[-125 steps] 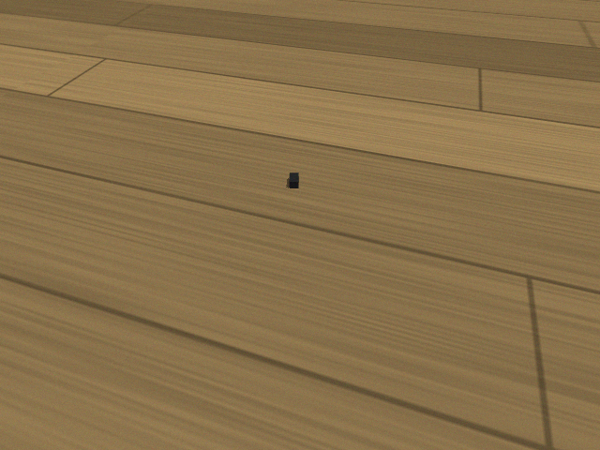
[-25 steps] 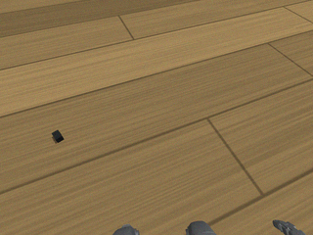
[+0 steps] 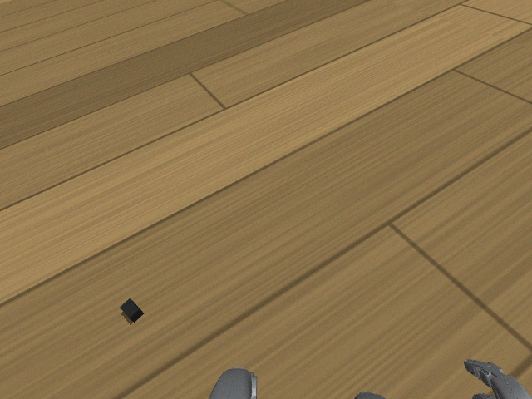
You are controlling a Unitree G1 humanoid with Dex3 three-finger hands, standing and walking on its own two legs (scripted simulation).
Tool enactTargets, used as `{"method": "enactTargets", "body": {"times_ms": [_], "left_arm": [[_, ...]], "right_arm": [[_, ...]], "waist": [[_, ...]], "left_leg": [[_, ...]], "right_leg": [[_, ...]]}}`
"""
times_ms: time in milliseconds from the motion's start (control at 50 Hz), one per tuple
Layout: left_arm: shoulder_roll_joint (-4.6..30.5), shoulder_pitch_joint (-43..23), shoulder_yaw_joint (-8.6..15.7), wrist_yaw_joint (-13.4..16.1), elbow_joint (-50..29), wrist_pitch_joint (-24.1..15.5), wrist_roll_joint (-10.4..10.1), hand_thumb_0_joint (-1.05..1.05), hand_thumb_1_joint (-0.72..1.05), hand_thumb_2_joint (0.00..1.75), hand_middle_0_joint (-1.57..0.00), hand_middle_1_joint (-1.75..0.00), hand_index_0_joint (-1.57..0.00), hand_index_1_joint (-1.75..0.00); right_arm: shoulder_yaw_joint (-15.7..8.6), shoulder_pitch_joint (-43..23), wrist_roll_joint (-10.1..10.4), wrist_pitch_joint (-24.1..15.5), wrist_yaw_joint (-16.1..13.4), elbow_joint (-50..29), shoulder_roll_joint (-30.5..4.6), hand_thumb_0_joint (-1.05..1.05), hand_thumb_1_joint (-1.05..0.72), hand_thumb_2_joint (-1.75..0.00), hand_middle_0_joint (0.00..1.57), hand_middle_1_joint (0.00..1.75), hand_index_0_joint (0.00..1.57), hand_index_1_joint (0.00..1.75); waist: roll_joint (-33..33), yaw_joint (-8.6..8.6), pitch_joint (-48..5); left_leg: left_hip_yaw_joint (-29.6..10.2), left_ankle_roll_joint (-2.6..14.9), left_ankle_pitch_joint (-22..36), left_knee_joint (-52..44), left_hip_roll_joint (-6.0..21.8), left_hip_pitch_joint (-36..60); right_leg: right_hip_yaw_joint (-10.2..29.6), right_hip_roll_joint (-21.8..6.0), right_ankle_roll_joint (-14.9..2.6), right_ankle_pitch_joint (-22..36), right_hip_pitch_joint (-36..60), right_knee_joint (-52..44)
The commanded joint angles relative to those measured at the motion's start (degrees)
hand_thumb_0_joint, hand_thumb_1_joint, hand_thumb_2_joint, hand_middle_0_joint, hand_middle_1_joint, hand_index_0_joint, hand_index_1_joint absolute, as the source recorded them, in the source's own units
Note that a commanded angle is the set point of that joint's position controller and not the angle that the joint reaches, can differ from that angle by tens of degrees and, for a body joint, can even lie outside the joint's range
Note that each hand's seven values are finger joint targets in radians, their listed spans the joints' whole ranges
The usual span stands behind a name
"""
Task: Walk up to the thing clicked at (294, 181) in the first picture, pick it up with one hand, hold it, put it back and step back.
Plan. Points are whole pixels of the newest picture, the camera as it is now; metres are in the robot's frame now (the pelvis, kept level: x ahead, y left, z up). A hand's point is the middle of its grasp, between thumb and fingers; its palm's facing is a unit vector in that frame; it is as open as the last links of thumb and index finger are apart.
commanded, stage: walk up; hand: left
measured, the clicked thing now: (132, 310) +0.58 +0.65 -0.72
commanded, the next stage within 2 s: none
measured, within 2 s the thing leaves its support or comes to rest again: neither
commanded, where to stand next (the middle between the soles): +0.13 +0.72 m, yaw -41 degrees
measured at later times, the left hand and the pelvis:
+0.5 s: hand (9, 366) +0.23 +0.52 -0.12, palm faces -0.30 -0.77 -0.56, open 7.4 cm; pelvis +0.07 +0.25 -0.01, yaw -14 degrees
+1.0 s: hand out of the picture +0.29 +0.81 -0.14, palm faces -0.32 -0.72 -0.62, open 7.4 cm; pelvis +0.08 +0.53 -0.03, yaw -23 degrees
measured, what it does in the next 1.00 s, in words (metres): steps to the left, turning right: left foot, then right foot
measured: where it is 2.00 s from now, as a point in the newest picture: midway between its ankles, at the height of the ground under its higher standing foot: outside the picture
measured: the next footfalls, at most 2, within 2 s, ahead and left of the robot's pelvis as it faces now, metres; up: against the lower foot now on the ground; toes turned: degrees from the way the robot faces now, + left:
left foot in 0.16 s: +0.12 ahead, +0.28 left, +0.00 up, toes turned -4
right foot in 0.50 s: +0.16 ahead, +0.15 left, +0.00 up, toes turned -20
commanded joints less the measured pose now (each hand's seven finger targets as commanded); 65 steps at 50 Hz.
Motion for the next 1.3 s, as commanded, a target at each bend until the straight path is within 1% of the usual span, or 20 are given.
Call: {"method": "enactTargets", "body": {"times_ms": [0,120,140,160,200,260,380,460,500,540,660,800,840,880,920,980,1080,1180,1240,1280], "left_arm": [[24.48,-1.28,8.69,0.79,-5.22,-1.74,2.03,0.00,0.90,0.90,-0.20,-0.30,-0.20,-0.30],[23.10,-2.04,8.16,0.43,-5.97,-1.30,1.81,0.00,0.90,0.90,-0.20,-0.30,-0.20,-0.30],[17.78,-2.44,6.46,0.95,-6.13,-0.97,1.71,0.00,0.90,0.90,-0.20,-0.30,-0.20,-0.30],[9.93,-0.75,4.15,1.38,-6.68,-0.70,1.10,0.00,0.90,0.90,-0.20,-0.30,-0.20,-0.30],[15.32,0.69,3.69,3.44,-5.01,-1.03,0.37,0.00,0.90,0.90,-0.20,-0.30,-0.20,-0.30],[17.47,4.72,5.35,1.89,0.41,-0.49,-2.07,0.00,0.90,0.90,-0.20,-0.30,-0.20,-0.30],[13.68,7.47,4.34,0.87,-1.38,0.31,-2.27,0.00,0.90,0.90,-0.20,-0.30,-0.20,-0.30],[15.86,20.53,6.52,1.88,1.10,-0.26,-1.26,0.00,0.90,0.90,-0.20,-0.30,-0.20,-0.30],[20.27,16.34,7.85,2.62,-3.49,-0.09,0.46,0.00,0.90,0.90,-0.20,-0.30,-0.20,-0.30],[20.96,4.10,7.39,3.21,-8.31,-0.17,-0.48,0.00,0.90,0.90,-0.20,-0.30,-0.20,-0.30],[21.29,-3.18,7.75,1.67,-8.51,-0.82,1.17,0.00,0.90,0.90,-0.20,-0.30,-0.20,-0.30],[24.13,0.46,8.83,0.54,-6.57,-0.08,2.13,0.00,0.90,0.90,-0.20,-0.30,-0.20,-0.30],[21.42,-3.34,7.74,0.56,-7.03,0.44,1.30,0.00,0.90,0.90,-0.20,-0.30,-0.20,-0.30],[12.22,-6.11,5.01,1.98,-7.79,0.61,0.06,0.00,0.90,0.90,-0.20,-0.30,-0.20,-0.30],[17.16,-10.42,5.14,2.70,-5.87,0.28,0.51,0.00,0.90,0.90,-0.20,-0.30,-0.20,-0.30],[15.41,-0.82,5.55,1.19,-1.05,0.97,-2.20,0.00,0.90,0.90,-0.20,-0.30,-0.20,-0.30],[12.01,0.82,4.26,0.67,-1.97,0.86,-2.75,0.00,0.90,0.90,-0.20,-0.30,-0.20,-0.30],[14.09,12.82,5.30,1.59,-0.04,0.48,-1.26,0.00,0.90,0.90,-0.20,-0.30,-0.20,-0.30],[21.54,2.57,7.31,2.59,-7.10,0.32,0.70,0.00,0.90,0.90,-0.20,-0.30,-0.20,-0.30],[18.87,-4.25,6.74,3.03,-8.28,-0.46,-0.23,0.00,0.90,0.90,-0.20,-0.30,-0.20,-0.30]], "right_arm": [[-4.69,1.76,-0.28,-0.64,1.25,-5.65,-9.63,0.00,-0.90,-0.90,0.20,0.30,0.20,0.30],[-6.39,7.78,-0.94,-2.37,0.26,-5.02,-10.86,0.00,-0.90,-0.90,0.20,0.30,0.20,0.30],[-7.44,14.84,-2.16,-3.09,-0.66,-3.13,-12.61,0.00,-0.90,-0.90,0.20,0.30,0.20,0.30],[-8.36,15.15,-3.17,-3.97,-1.63,-3.94,-18.39,0.00,-0.90,-0.90,0.20,0.30,0.20,0.30],[-8.49,4.21,-0.49,-4.55,-3.00,-6.25,-23.11,0.00,-0.90,-0.90,0.20,0.30,0.20,0.30],[-5.67,0.13,-1.11,-4.28,-3.71,-7.46,-11.62,0.00,-0.90,-0.90,0.20,0.30,0.20,0.30],[-4.11,1.24,-1.46,-3.55,-3.87,-9.14,-9.21,0.00,-0.90,-0.90,0.20,0.30,0.20,0.30],[-2.99,-4.97,-0.52,-2.54,-3.21,-12.05,-7.28,0.00,-0.90,-0.90,0.20,0.30,0.20,0.30],[-2.14,5.84,0.30,-1.77,-3.40,-10.22,-6.26,0.00,-0.90,-0.90,0.20,0.30,0.20,0.30],[-4.50,6.97,-0.42,-0.17,-4.45,-9.66,-10.95,0.00,-0.90,-0.90,0.20,0.30,0.20,0.30],[-4.56,6.03,-0.58,0.28,-1.56,-6.74,-11.17,0.00,-0.90,-0.90,0.20,0.30,0.20,0.30],[-4.41,4.28,0.36,-0.30,-1.56,-6.60,-10.14,0.00,-0.90,-0.90,0.20,0.30,0.20,0.30],[-5.42,14.83,-0.19,-1.26,-2.11,-2.90,-10.71,0.00,-0.90,-0.90,0.20,0.30,0.20,0.30],[-7.09,12.36,-1.29,-2.39,-3.49,-4.21,-20.24,0.00,-0.90,-0.90,0.20,0.30,0.20,0.30],[-6.35,0.88,0.21,-2.37,-4.21,-6.38,-20.71,0.00,-0.90,-0.90,0.20,0.30,0.20,0.30],[-4.20,-1.68,-0.76,-2.79,-5.18,-6.52,-11.79,0.00,-0.90,-0.90,0.20,0.30,0.20,0.30],[-3.49,4.78,-0.84,-2.52,-4.93,-5.69,-9.67,0.00,-0.90,-0.90,0.20,0.30,0.20,0.30],[-2.61,0.88,0.32,-0.91,-4.07,-8.96,-6.59,0.00,-0.90,-0.90,0.20,0.30,0.20,0.30],[-3.92,6.22,-0.17,0.61,-4.86,-9.41,-9.31,0.00,-0.90,-0.90,0.20,0.30,0.20,0.30],[-5.64,3.21,0.02,0.47,-4.63,-7.50,-13.53,0.00,-0.90,-0.90,0.20,0.30,0.20,0.30]], "waist": [[-18.96,-2.50,-2.43],[-16.67,-6.47,-8.87],[-5.01,-11.35,-10.75],[16.82,-10.66,-7.92],[16.87,-5.82,-8.16],[5.24,-3.47,-4.17],[4.83,-3.49,-7.35],[-6.44,5.92,-10.93],[-16.89,2.39,-15.61],[-11.61,-1.14,-10.25],[-14.00,-3.00,-3.08],[-21.32,1.07,-6.92],[-14.69,-4.93,-10.37],[13.48,-6.99,-4.14],[9.54,-4.87,1.90],[0.46,-1.09,2.59],[6.35,-3.04,-5.41],[-4.69,3.87,-10.05],[-16.57,0.99,-11.18],[-8.45,-0.95,-5.62]], "left_leg": [[4.60,1.08,2.04,-8.55,1.20,4.93],[8.92,2.84,-1.91,-30.96,-2.30,21.52],[5.23,2.24,-2.68,-39.82,-2.55,30.86],[-13.84,2.51,3.15,-49.28,10.62,31.38],[-30.44,13.31,3.83,-54.26,19.00,23.93],[-3.71,8.79,29.00,-40.85,7.91,24.34],[2.08,11.32,38.27,-38.63,9.03,25.73],[10.86,3.71,31.20,-18.79,1.70,6.06],[2.71,-1.56,-12.25,2.06,-1.73,-11.55],[-2.91,-2.51,-12.00,14.84,-0.70,-11.46],[1.27,1.20,0.51,9.55,0.10,3.54],[8.48,2.54,-13.27,-18.24,-1.46,8.55],[9.34,3.23,-6.54,-34.64,-3.71,21.48],[-18.68,8.70,7.35,-47.58,13.46,18.64],[-28.24,16.57,-0.88,-53.88,18.83,3.04],[-6.93,7.88,12.37,-43.79,7.49,12.52],[-1.20,9.37,36.90,-37.45,6.81,28.64],[4.31,3.73,27.62,-23.93,3.02,14.81],[-3.75,-1.42,-15.45,6.56,-0.29,-7.40],[-7.27,-1.53,-8.48,14.56,2.08,-3.19]], "right_leg": [[12.97,-7.24,-9.95,-15.24,-9.46,-17.96],[12.30,-6.31,-7.56,-0.26,-12.71,0.24],[6.97,-0.56,-4.26,0.50,-19.70,17.25],[0.53,11.02,-1.81,-22.38,-32.74,32.75],[7.12,3.25,-3.75,-18.37,-30.13,37.41],[5.38,2.89,-1.98,-9.94,-25.45,33.10],[-2.58,1.43,-1.37,-5.09,-12.34,15.09],[0.86,1.16,-4.11,13.77,20.36,-10.31],[33.46,-20.12,-14.57,13.82,30.83,-11.48],[41.75,-27.65,-22.61,7.33,15.62,-17.28],[18.15,-10.16,-11.66,-14.46,-10.73,-14.83],[19.23,-8.12,-10.46,-8.81,-5.22,-9.83],[13.47,-4.56,-5.74,-3.68,-10.57,2.00],[2.80,12.32,-0.81,-19.84,-29.61,29.72],[5.84,5.40,-2.29,-16.48,-22.26,37.88],[6.31,6.73,-2.46,-9.56,-21.87,35.38],[1.04,4.61,-0.87,-9.86,-14.24,17.21],[3.13,1.21,-3.42,9.76,15.83,-14.80],[42.70,-28.25,-22.40,22.55,17.05,-12.82],[36.30,-24.26,-21.59,9.64,3.98,-15.80]]}}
